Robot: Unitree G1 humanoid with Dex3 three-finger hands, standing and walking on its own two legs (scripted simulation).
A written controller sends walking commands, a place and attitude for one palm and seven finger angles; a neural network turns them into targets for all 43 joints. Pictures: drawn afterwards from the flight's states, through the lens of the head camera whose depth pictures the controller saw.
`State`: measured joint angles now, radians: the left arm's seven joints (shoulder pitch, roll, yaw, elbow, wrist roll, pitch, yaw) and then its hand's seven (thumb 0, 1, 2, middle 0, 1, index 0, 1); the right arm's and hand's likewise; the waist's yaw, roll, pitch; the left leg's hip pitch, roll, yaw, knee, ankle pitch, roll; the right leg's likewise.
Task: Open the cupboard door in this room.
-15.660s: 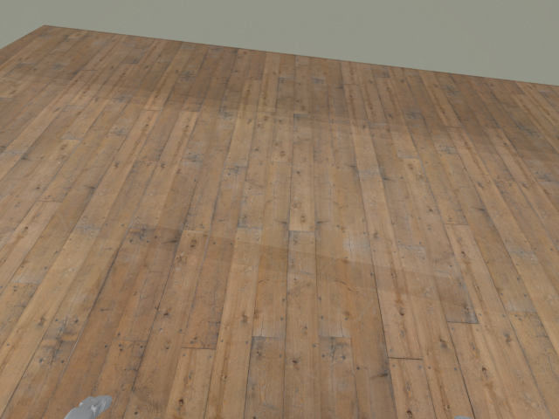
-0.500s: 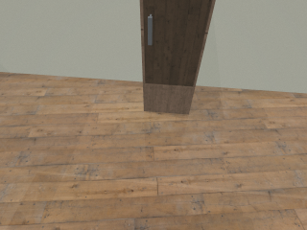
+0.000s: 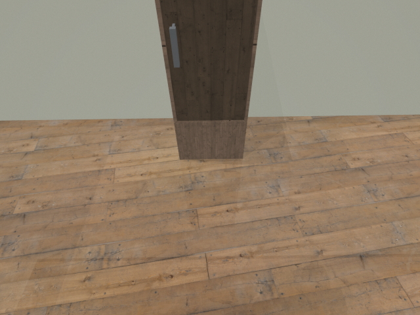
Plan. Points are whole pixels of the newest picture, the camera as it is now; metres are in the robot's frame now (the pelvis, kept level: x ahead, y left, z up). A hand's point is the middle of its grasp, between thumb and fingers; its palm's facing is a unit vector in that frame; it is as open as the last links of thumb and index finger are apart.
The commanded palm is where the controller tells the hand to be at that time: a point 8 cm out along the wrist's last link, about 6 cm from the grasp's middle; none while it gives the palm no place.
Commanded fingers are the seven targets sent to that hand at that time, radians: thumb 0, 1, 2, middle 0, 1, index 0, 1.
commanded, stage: walk to a spot facing it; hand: left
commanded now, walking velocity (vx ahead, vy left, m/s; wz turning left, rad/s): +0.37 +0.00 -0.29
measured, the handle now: (175, 45) +1.09 +0.20 +0.01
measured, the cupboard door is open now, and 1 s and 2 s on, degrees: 0 0 0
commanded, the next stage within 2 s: take the last steps up to it in 0.34 s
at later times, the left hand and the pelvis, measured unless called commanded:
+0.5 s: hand out of the picture +0.14 +0.13 -0.17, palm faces +0.06 -0.99 -0.15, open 7.4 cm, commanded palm none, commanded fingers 0.00 0.90 0.90 -0.20 -0.30 -0.20 -0.30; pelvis +0.18 -0.02 +0.01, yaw -1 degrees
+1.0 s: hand (155, 196) +0.46 +0.19 -0.15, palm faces +0.00 -0.98 -0.18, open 7.4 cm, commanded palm none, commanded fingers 0.00 0.90 0.90 -0.20 -0.30 -0.20 -0.30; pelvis +0.37 +0.01 +0.01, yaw +0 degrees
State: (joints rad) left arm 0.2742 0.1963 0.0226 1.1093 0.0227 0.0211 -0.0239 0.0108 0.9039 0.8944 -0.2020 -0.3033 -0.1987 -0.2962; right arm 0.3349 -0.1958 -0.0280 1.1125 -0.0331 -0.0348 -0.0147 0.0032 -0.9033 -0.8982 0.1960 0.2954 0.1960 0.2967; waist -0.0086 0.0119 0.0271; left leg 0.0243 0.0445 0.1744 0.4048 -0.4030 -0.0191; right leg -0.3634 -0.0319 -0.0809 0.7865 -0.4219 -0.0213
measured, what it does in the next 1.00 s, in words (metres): walks ahead: right foot, then left foot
